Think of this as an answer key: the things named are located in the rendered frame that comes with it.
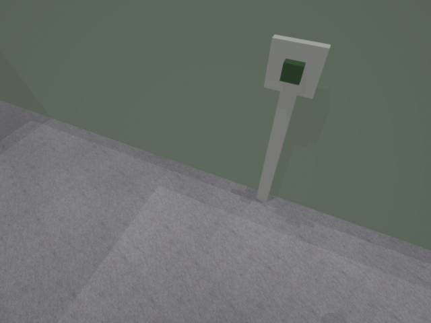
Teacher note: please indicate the button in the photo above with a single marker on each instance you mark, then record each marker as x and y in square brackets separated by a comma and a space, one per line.
[292, 71]

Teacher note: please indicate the panel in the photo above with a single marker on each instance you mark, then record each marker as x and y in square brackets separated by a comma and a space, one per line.
[314, 54]

